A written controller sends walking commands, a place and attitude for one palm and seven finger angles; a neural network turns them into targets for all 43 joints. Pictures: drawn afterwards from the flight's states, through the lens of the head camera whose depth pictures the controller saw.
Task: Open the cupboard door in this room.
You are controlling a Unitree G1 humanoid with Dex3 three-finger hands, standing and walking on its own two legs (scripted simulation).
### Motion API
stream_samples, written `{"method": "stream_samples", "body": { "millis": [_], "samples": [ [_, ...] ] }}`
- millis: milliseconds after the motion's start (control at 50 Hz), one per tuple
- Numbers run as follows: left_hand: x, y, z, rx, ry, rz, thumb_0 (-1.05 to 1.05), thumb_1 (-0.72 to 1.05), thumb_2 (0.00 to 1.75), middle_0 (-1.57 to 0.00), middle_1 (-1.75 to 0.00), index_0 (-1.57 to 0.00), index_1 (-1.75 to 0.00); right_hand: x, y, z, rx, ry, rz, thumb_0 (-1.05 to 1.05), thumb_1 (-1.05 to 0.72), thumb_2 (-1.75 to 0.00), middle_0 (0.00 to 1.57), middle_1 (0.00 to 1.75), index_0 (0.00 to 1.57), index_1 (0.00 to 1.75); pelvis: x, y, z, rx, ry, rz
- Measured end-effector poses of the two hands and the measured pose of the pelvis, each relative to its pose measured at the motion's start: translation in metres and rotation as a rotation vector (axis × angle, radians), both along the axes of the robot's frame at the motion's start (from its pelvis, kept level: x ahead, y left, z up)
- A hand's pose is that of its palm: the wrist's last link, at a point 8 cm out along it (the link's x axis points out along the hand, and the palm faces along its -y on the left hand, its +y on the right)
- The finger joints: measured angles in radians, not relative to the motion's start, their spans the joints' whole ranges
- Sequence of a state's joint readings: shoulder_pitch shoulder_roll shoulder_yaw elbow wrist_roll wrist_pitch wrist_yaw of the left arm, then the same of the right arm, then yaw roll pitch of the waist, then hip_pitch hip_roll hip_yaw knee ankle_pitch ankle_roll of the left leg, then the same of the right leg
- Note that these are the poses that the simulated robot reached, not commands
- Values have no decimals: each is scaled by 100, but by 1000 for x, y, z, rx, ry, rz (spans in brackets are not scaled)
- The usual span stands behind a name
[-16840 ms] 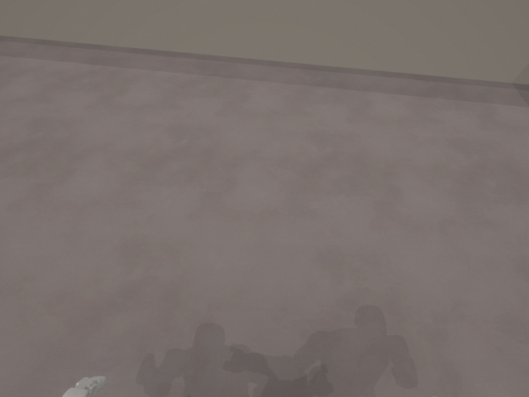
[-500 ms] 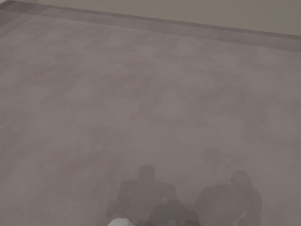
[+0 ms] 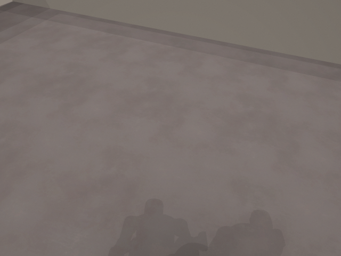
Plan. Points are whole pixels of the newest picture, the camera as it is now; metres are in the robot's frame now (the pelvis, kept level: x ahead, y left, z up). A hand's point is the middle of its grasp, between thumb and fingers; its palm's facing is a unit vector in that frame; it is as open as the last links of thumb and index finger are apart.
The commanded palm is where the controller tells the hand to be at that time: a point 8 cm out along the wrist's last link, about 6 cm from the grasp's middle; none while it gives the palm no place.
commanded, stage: turn or walk to find it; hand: left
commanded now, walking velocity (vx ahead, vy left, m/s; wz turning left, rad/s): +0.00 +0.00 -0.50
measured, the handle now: out of the picture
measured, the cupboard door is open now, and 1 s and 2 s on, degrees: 0 0 0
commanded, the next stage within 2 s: none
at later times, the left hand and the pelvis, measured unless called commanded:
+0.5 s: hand out of the picture +0.08 +0.17 -0.16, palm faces -0.17 -0.96 -0.24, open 7.4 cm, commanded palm none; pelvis -0.02 -0.02 +0.00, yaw -13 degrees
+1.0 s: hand (112, 253) +0.15 +0.17 -0.17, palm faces -0.46 -0.86 -0.22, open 7.4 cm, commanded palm none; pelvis -0.02 +0.03 +0.00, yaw -30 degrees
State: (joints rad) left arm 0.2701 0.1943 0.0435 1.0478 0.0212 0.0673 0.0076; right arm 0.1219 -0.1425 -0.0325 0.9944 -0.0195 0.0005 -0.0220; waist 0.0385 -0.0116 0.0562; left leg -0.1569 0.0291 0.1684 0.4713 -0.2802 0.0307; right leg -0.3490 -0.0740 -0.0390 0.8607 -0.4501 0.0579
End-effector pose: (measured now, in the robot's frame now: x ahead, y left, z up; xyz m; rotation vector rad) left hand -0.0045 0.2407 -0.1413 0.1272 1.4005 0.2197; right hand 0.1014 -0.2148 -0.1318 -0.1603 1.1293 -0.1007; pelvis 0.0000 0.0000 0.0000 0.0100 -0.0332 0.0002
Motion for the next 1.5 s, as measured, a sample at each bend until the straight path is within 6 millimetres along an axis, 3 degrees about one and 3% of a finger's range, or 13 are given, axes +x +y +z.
{"method": "stream_samples", "body": {
  "millis": [140, 240, 360, 480, 620, 720, 820, 960, 1120, 1180, 1340, 1500],
  "samples": [
    [35, -28, 1, 33, -67, -109, 1, 90, 90, -20, -30, -20, -30, -60, -51, -31, 2, 120, -134, -1, -92, -90, 20, 30, 20, 30, -7, -25, -14, 6, 3, -74],
    [48, -41, 13, 39, -89, -144, 1, 90, 90, -20, -30, -20, -30, -95, -75, -22, -26, 208, -182, 0, -92, -90, 20, 30, 20, 29, -13, -34, -3, 17, 20, -110],
    [66, -43, 18, 31, -95, -217, 1, 90, 90, -21, -30, -20, -30, -115, -87, -9, -56, 209, -233, 0, -91, -90, 20, 30, 19, 29, -16, -35, 4, 23, 39, -160],
    [86, -30, 15, 24, -117, -273, 1, 90, 90, -21, -30, -20, -30, -111, -77, -3, -73, 164, -267, 0, -91, -90, 20, 30, 19, 29, -16, -22, 3, 14, 47, -213],
    [109, 4, -4, 3, -136, -325, 1, 90, 90, -21, -30, -20, -30, -96, -41, 5, -99, 47, -301, 0, -91, -90, 20, 30, 20, 29, -17, 12, -7, -14, 49, -278],
    [129, 19, -3, -11, -134, -387, 1, 90, 90, -20, -30, -20, -30, -111, -11, 16, -94, 29, -346, 0, -91, -90, 20, 30, 20, 29, -18, 29, -1, -26, 31, -348],
    [147, 21, 5, -21, -148, -449, 1, 90, 90, -20, -30, -20, -30, -136, 6, 20, -80, 58, -412, 0, -91, -90, 20, 30, 20, 30, -17, 38, 5, -35, 37, -406],
    [166, -6, 5, -26, -133, -561, 1, 91, 90, -20, -30, -20, -30, -191, 18, 10, -45, 120, -552, 0, -91, -90, 20, 30, 20, 30, -21, 34, 3, -21, 38, -493],
    [194, -86, 9, -35, -230, -744, 1, 90, 90, -20, -30, -20, -30, -278, 16, -23, 29, 226, -721, 0, -91, -90, 20, 30, 20, 30, -38, 8, -13, 12, 24, -594],
    [193, -110, 16, -33, -281, -781, 1, 90, 90, -20, -30, -20, -30, -299, 10, -31, 44, 268, -752, 0, -91, -90, 20, 30, 20, 29, -47, 1, -15, -1, 14, -612],
    [170, -120, 28, -28, -248, -807, 1, 90, 90, -21, -30, -20, -30, -298, -11, -14, 28, 186, -775, 1, -91, -90, 20, 30, 20, 29, -62, -6, 1, 27, 7, -677],
    [153, -97, 19, -30, -173, -824, 1, 90, 90, -21, -30, -20, -30, -278, -21, -3, -28, 94, -792, 0, -91, -90, 20, 30, 20, 29, -62, 6, 2, 23, 22, -748]
  ]
}}
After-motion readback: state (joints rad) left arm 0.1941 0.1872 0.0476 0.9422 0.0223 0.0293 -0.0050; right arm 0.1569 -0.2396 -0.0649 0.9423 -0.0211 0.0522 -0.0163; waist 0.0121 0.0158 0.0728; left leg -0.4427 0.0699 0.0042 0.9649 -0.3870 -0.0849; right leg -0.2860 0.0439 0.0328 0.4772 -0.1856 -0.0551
